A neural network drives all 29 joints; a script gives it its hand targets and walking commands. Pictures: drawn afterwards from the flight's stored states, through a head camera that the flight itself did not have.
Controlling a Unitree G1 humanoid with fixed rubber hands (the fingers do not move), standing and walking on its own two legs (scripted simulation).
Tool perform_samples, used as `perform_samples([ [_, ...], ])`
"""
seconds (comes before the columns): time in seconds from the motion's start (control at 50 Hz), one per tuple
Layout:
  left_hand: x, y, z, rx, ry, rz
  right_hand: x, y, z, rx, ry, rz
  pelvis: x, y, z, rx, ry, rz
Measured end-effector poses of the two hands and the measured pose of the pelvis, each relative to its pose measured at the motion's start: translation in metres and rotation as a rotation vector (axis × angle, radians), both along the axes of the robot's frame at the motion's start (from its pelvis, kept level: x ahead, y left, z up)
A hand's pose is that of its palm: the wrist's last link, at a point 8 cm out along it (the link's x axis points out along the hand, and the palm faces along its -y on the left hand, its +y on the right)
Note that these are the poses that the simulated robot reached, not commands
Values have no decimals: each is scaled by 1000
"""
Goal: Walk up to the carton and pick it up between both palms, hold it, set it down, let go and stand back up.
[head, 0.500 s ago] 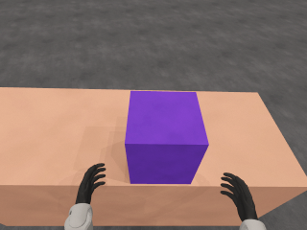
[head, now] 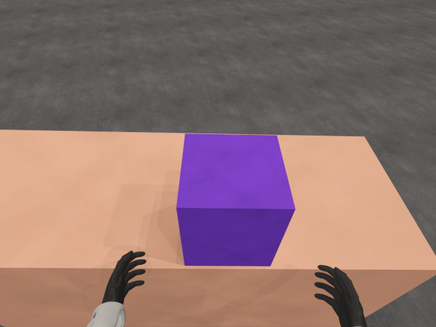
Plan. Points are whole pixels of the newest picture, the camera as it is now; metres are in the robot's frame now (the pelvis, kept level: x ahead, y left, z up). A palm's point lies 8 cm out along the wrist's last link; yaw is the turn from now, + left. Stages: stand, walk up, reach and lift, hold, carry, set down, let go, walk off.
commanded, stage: set down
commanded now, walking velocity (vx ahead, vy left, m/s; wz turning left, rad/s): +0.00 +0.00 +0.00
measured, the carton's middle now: (229, 202) +0.39 +0.01 -0.04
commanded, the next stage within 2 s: let go in 0.82 s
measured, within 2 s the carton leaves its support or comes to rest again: neither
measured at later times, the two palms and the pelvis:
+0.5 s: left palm (113, 302) +0.18 +0.23 -0.07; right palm (345, 316) +0.17 -0.20 -0.06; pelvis +0.00 +0.00 +0.00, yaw +0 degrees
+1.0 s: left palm (112, 306) +0.17 +0.23 -0.08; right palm (342, 318) +0.17 -0.20 -0.07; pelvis +0.00 +0.00 +0.00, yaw +0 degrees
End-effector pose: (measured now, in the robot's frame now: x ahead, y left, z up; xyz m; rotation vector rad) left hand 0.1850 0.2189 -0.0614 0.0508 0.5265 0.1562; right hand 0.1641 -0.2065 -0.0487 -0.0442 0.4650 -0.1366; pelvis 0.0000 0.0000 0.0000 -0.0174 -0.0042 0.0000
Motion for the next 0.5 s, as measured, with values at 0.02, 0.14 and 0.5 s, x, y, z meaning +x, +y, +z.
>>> perform_samples([
  [0.02, 0, 1, 0, 2, 4, 0, 0, 0, 0, 0, 4, -2, 0, 0, 0, 0, 0, 0],
  [0.14, -2, 5, -4, 9, 48, -5, 0, 0, -4, 3, 38, -5, 0, 0, 0, 0, 0, 0],
  [0.5, -7, 8, -12, 13, 161, -3, 4, 2, -13, 6, 113, 14, 2, 0, 0, 1, 3, 0],
])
